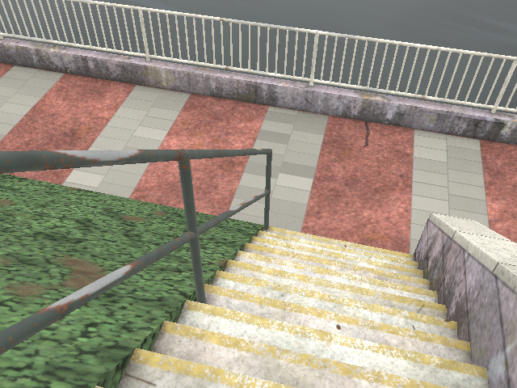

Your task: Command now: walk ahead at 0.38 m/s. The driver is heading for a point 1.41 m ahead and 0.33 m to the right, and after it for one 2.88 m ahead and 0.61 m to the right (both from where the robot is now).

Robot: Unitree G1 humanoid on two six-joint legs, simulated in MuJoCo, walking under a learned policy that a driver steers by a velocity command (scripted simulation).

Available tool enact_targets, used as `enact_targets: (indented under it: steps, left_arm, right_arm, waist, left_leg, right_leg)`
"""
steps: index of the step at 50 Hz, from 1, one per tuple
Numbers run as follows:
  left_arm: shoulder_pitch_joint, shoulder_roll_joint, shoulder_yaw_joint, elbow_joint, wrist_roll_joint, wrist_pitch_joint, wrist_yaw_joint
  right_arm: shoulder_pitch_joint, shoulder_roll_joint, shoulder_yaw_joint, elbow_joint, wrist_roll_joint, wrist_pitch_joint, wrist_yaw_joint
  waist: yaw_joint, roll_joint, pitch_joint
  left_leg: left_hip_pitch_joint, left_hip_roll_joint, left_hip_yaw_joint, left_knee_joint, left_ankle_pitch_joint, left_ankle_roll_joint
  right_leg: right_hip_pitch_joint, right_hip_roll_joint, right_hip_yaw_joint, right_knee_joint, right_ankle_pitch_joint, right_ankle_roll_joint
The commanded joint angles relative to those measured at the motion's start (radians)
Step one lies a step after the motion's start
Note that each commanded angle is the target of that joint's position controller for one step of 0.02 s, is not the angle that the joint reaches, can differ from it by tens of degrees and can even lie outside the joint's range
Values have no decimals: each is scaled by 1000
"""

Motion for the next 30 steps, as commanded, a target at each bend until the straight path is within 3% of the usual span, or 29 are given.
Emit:
enact_targets:
  steps: [1,2,3,4,5,6,7,8,10,11,12,13,14,15,16,17,18,19,20,21,22,23,24,25,26,27,28,29,30]
  left_arm:
    - [-222,5,6,-154,12,-83,-35]
    - [-201,-28,-20,-221,-30,-71,-43]
    - [-375,174,13,-226,-67,-26,19]
    - [-347,169,19,-191,-64,3,28]
    - [-295,133,14,-170,-63,25,39]
    - [-234,86,-4,-134,-65,42,26]
    - [-198,41,-24,-126,-74,54,-7]
    - [-173,-8,-49,-119,-66,56,-26]
    - [-287,21,-64,-165,-51,62,-27]
    - [-351,54,-61,-189,-51,60,-19]
    - [-401,85,-61,-210,-56,52,-13]
    - [-421,93,-61,-223,-74,47,-8]
    - [-397,110,-53,-211,-83,39,-4]
    - [-285,121,-42,-168,-74,36,-5]
    - [-136,156,-18,-112,-73,39,-13]
    - [73,175,-7,-68,-67,38,-17]
    - [60,220,-24,-68,-76,28,-39]
    - [315,402,34,26,105,17,-93]
    - [242,360,35,29,124,13,-126]
    - [62,259,2,20,107,1,-143]
    - [-85,146,-34,-33,-89,7,-59]
    - [-111,90,-64,-44,-101,-6,-42]
    - [-224,38,-100,-72,-91,-31,-23]
    - [-239,98,-92,-77,-87,-42,-13]
    - [-153,122,-81,-57,71,-85,-41]
    - [-170,121,-80,-52,83,-95,-47]
    - [-113,39,-110,-30,85,-111,-22]
    - [-3,28,-127,24,70,-121,-3]
    - [-134,153,-79,-21,-158,-78,9]
  right_arm:
    - [973,-58,5,267,-51,-55,67]
    - [694,-114,7,172,-29,-62,94]
    - [274,-283,-50,71,116,9,-11]
    - [126,-202,-23,-7,84,26,-32]
    - [76,-121,5,-19,50,26,-33]
    - [54,-38,24,-4,59,21,-43]
    - [52,-24,33,-15,101,12,-49]
    - [36,-79,22,-16,130,-6,-53]
    - [100,-84,23,7,135,-4,-53]
    - [127,-72,22,25,130,8,-55]
    - [168,-64,23,29,115,25,-57]
    - [203,-68,18,35,91,52,-65]
    - [260,-72,15,47,75,82,-77]
    - [289,-83,14,63,63,108,-91]
    - [313,-74,14,76,63,122,-92]
    - [267,-66,10,81,77,119,-63]
    - [361,-28,11,18,126,103,-55]
    - [638,45,60,64,58,33,61]
    - [499,-46,39,2,85,-8,77]
    - [314,-90,45,-89,73,-12,60]
    - [31,-166,-21,-111,86,41,-36]
    - [28,-131,-10,-114,64,81,-60]
    - [-37,-60,10,-149,70,107,-52]
    - [-14,-13,21,-132,59,137,-32]
    - [144,104,93,-78,8,93,57]
    - [251,80,95,-51,-28,66,93]
    - [170,17,87,-100,-43,44,93]
    - [81,-23,83,-124,-26,35,92]
    - [-49,-107,24,-159,84,49,14]
  waist:
    - [-333,202,45]
    - [-196,219,260]
    - [-99,97,241]
    - [-63,30,213]
    - [9,-44,204]
    - [58,42,171]
    - [102,-17,155]
    - [123,24,113]
    - [48,107,164]
    - [4,145,217]
    - [-48,137,248]
    - [-90,148,252]
    - [-125,125,238]
    - [-97,122,193]
    - [-41,76,136]
    - [89,-59,37]
    - [-44,-163,-84]
    - [82,-286,-102]
    - [97,-88,66]
    - [41,14,175]
    - [-45,113,13]
    - [-58,94,70]
    - [-134,104,174]
    - [-143,20,181]
    - [-93,-213,322]
    - [-126,-103,278]
    - [-84,35,223]
    - [-58,14,156]
    - [-119,63,16]
  left_leg:
    - [688,253,-635,-304,86,294]
    - [513,471,-1000,-505,-174,422]
    - [280,452,-795,-413,-126,280]
    - [66,400,-731,-356,-71,265]
    - [-207,302,-525,-238,-23,221]
    - [-364,228,-374,-117,-204,154]
    - [-618,148,-214,-133,-334,107]
    - [-681,139,-164,-139,-362,81]
    - [-610,120,-134,-100,-303,73]
    - [-536,108,-136,-29,-311,74]
    - [-414,107,-142,39,-261,78]
    - [-278,116,-158,116,-132,96]
    - [-165,119,-178,210,22,119]
    - [-87,116,-204,364,185,151]
    - [-99,95,-212,571,274,169]
    - [-323,-40,-90,1058,-66,143]
    - [-618,-57,-99,1250,-495,127]
    - [-812,-101,-384,1429,-304,103]
    - [-1098,-81,-397,1452,-176,93]
    - [-1291,26,-412,1349,21,69]
    - [-1020,-4,-316,963,89,-4]
    - [-842,1,-274,877,133,-31]
    - [-586,-15,-198,543,330,-73]
    - [-344,-11,-119,416,464,-89]
    - [-469,109,-151,631,732,-15]
    - [-513,102,-164,624,742,10]
    - [-570,114,-255,318,931,21]
    - [-648,135,-237,264,973,4]
    - [-365,111,-172,-2,1041,-21]
  right_leg:
    - [-842,257,238,707,-95,-148]
    - [-1147,157,336,541,50,-149]
    - [-929,1,166,408,80,7]
    - [-728,-18,137,416,163,64]
    - [-505,8,76,326,432,101]
    - [-341,-8,63,253,670,107]
    - [-64,39,-61,142,938,115]
    - [119,51,-122,120,1129,131]
    - [149,38,-153,-15,1076,142]
    - [99,35,-166,-94,1018,133]
    - [22,29,-179,-214,964,131]
    - [-29,2,-176,-350,921,121]
    - [-24,-23,-176,-480,861,112]
    - [56,-71,-143,-607,829,82]
    - [199,-109,-88,-711,793,50]
    - [472,-156,-68,-560,1017,-6]
    - [679,-310,61,-176,1392,14]
    - [764,-407,199,-263,1208,-244]
    - [669,-492,408,-362,803,-330]
    - [546,-517,512,-475,348,-302]
    - [425,-444,236,-386,339,-137]
    - [122,-351,206,-344,503,-100]
    - [-269,-243,48,-420,455,-40]
    - [-472,-215,39,-478,406,-42]
    - [-526,-158,-7,-547,271,-91]
    - [-525,-216,82,-490,231,-177]
    - [-376,-198,95,-425,354,-178]
    - [-210,-212,139,-354,394,-173]
    - [-136,-184,103,-248,294,-83]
